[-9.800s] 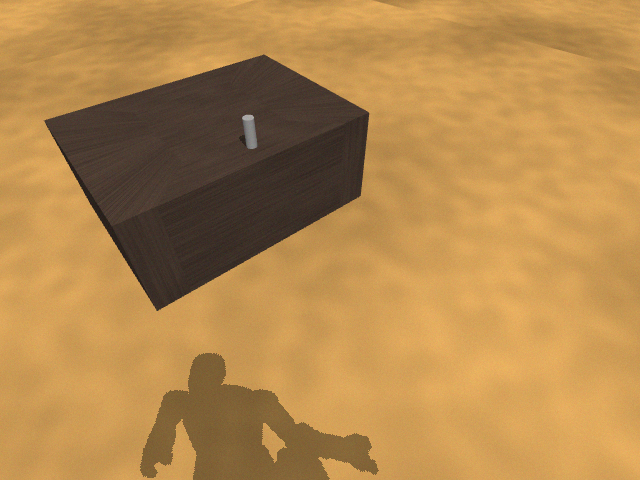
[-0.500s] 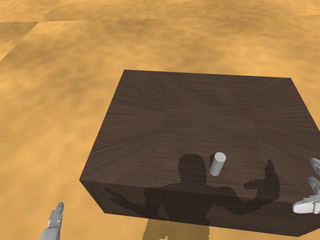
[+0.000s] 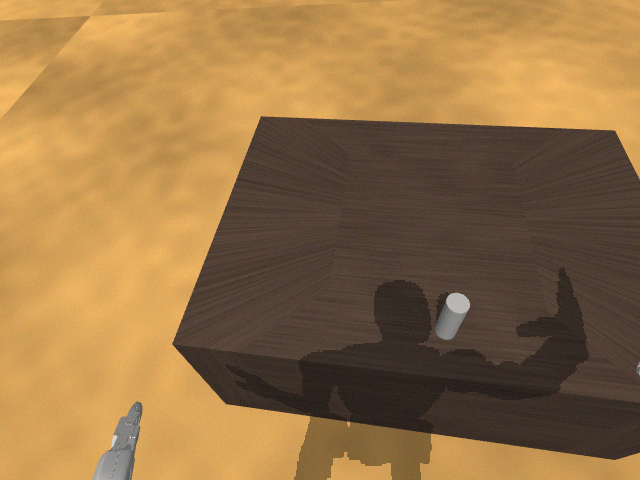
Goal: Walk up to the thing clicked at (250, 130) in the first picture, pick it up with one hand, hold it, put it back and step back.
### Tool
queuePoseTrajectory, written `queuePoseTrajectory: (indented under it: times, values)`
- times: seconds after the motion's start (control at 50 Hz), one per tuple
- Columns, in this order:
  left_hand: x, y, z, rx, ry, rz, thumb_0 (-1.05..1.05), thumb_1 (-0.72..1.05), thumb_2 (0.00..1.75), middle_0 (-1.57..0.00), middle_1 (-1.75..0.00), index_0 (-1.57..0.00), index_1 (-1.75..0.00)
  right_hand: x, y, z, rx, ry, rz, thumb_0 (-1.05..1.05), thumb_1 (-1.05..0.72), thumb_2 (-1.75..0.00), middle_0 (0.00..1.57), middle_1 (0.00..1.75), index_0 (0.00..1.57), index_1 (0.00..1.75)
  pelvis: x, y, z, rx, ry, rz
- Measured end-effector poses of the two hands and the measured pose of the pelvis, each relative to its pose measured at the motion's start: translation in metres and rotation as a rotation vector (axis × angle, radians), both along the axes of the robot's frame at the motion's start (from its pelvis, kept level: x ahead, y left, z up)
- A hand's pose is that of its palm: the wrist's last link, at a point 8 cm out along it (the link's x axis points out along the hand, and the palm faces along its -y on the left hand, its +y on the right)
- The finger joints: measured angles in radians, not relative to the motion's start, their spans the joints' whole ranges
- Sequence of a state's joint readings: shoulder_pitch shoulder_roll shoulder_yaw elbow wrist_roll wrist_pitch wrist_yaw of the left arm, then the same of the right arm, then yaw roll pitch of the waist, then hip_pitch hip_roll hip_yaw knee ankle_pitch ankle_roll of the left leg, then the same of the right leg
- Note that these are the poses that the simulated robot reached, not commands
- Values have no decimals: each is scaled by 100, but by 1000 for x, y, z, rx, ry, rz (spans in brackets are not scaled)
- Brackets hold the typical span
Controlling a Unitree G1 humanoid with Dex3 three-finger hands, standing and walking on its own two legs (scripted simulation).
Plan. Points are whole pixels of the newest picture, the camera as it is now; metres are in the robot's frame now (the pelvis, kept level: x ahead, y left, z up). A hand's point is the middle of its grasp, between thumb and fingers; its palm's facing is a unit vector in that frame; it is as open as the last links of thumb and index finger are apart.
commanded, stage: go down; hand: right
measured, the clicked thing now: (451, 317) +0.46 -0.20 -0.23
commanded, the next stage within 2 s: approach in 0.68 s
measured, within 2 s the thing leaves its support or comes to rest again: neither
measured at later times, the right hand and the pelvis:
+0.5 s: hand out of the picture +0.36 -0.38 +0.04, palm faces +0.20 +0.98 -0.08, open 17.6 cm; pelvis +0.00 -0.01 +0.00, yaw +0 degrees
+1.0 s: hand out of the picture +0.38 -0.37 +0.03, palm faces +0.19 +0.98 -0.02, open 17.7 cm; pelvis +0.00 -0.01 -0.01, yaw +0 degrees
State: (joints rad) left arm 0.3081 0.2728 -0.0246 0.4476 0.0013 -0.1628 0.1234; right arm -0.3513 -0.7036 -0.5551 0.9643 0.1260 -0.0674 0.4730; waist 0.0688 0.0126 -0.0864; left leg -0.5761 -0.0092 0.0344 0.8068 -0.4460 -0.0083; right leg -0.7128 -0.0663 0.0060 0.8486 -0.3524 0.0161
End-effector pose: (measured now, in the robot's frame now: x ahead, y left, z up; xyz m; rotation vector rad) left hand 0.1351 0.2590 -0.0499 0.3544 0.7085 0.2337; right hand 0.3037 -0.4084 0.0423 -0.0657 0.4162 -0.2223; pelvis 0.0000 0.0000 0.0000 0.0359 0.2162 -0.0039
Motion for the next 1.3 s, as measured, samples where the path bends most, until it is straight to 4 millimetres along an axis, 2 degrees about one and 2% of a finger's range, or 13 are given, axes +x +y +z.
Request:
queuePoseTrajectory:
  times: [0.78, 0.9, 0.98, 1.04, 1.16, 1.3]
  values:
    - [-2, -16, 8, 8, 12, -7, -1, -52, 6, -6, -6, -6, -5, 39, -22, 17, 19, -138, 10, -2, 58, -5, 4, 5, 5, 5, 0, -12, -2, 19, 38, 0]
    - [0, -19, 2, 0, 23, -17, -1, -53, 6, -5, -5, -5, -5, 45, -22, 15, 26, -162, 15, -2, 58, -5, 4, 5, 5, 5, 0, -12, -5, 22, 53, 1]
    - [3, -19, 2, 5, -3, -32, -1, -54, 6, -5, -5, -5, -5, 48, -16, 0, 43, -195, 18, -2, 59, -5, 4, 5, 5, 5, -3, -12, -12, 22, 75, 2]
    - [6, -18, 2, 22, -32, -52, -1, -54, 6, -5, -4, -5, -5, 52, -7, -20, 63, -240, 28, -2, 60, -5, 4, 5, 5, 6, -6, -12, -20, 23, 101, 3]
    - [7, -14, 6, 93, -100, -85, -1, -54, 6, -5, -4, -5, -5, 60, 15, -76, 88, -311, 52, -2, 60, -5, 4, 5, 5, 6, -13, -12, -47, 33, 157, 11]
    - [-10, -7, 1, 195, -104, -93, -1, -54, 6, -5, -4, -4, -5, 71, 41, -150, 105, -319, 71, -2, 61, -4, 5, 5, 6, 5, -26, -13, -82, 54, 214, 27]
